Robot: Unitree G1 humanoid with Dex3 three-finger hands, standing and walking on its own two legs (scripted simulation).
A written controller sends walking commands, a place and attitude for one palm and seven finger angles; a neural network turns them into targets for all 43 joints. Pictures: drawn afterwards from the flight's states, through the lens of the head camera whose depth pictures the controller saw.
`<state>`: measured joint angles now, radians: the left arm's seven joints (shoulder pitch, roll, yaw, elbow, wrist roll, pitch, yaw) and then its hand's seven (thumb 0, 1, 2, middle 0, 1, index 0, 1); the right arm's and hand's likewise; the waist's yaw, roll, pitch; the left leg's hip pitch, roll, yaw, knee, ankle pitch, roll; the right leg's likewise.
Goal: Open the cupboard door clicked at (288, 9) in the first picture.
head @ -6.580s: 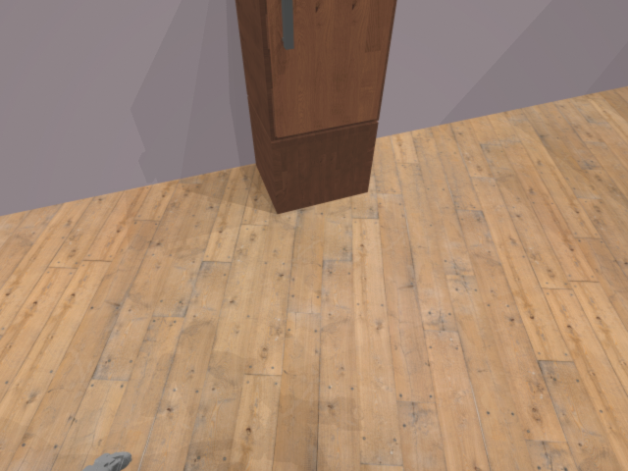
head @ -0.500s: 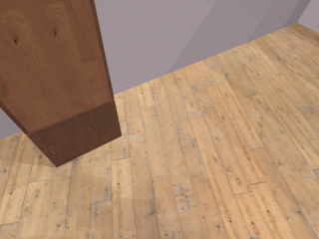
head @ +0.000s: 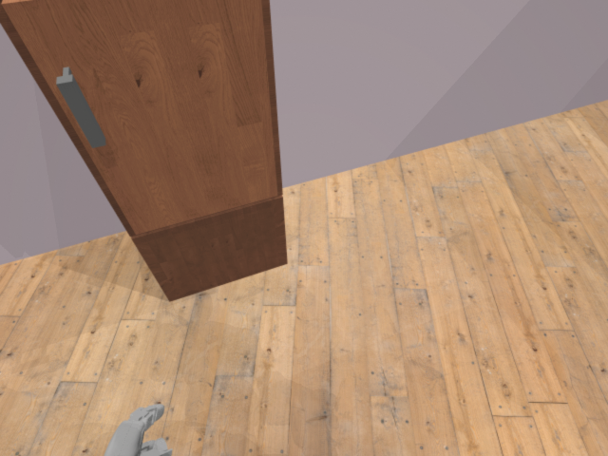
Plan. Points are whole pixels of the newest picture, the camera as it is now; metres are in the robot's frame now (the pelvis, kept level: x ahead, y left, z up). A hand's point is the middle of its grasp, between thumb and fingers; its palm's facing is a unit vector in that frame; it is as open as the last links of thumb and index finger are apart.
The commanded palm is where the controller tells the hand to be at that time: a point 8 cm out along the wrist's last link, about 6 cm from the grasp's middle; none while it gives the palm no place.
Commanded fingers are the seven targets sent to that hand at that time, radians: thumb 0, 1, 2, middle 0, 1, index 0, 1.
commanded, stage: turn to face it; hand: left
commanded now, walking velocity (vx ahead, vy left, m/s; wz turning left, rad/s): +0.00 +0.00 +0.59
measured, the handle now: (83, 107) +0.70 +0.44 +0.07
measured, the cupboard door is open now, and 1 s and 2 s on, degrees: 0 0 0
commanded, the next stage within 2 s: take the last steps up to it in 0.44 s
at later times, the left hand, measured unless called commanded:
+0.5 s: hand out of the picture -0.07 +0.22 -0.18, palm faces +0.32 -0.92 -0.24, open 7.4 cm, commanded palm none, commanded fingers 0.00 0.90 0.90 -0.20 -0.30 -0.20 -0.30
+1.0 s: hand out of the picture +0.02 +0.22 -0.16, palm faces +0.29 -0.94 -0.19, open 7.4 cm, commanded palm none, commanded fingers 0.00 0.90 0.90 -0.20 -0.30 -0.20 -0.30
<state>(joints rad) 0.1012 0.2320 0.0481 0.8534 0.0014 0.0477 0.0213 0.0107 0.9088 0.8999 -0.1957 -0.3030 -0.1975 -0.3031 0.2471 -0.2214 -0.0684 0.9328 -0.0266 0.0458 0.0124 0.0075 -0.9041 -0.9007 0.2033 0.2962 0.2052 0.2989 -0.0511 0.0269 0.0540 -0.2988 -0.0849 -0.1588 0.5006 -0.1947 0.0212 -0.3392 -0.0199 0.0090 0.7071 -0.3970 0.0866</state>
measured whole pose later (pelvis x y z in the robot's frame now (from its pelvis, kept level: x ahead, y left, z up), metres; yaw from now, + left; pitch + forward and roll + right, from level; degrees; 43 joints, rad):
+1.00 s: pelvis +0.01 +0.02 +0.01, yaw +18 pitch -1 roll +1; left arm 0.19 0.20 0.04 1.03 0.02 0.03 -0.02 0.01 0.91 0.90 -0.19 -0.30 -0.20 -0.30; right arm 0.42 -0.17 -0.04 1.10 -0.03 -0.03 -0.02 0.00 -0.92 -0.90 0.20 0.30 0.20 0.30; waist -0.05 -0.01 0.01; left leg -0.02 -0.01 0.03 0.31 -0.27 0.02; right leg -0.43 -0.09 -0.06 0.77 -0.31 0.05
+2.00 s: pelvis +0.27 +0.04 -0.01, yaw +20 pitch -2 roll +2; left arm 0.21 0.20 0.05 1.02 0.03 0.01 0.03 0.01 0.92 0.90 -0.19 -0.30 -0.20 -0.30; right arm 0.17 -0.16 -0.06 1.06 -0.02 0.02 -0.03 -0.01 -0.93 -0.90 0.20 0.30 0.20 0.30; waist 0.01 -0.01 0.07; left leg -0.24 0.06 0.13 0.58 -0.30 -0.02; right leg -0.32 -0.07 -0.07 0.61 -0.24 0.01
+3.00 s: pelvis +0.26 +0.03 +0.00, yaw +21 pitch +0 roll +0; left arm 0.27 0.14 0.01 1.10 0.01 -0.02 0.05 0.02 0.94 0.90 -0.20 -0.30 -0.20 -0.30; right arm 0.32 -0.14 -0.01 1.08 -0.02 -0.03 -0.03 0.01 -0.91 -0.90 0.20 0.30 0.20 0.30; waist -0.02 0.05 0.01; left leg -0.18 0.04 0.04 0.54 -0.37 -0.01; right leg -0.21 0.03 -0.08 0.54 -0.34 -0.06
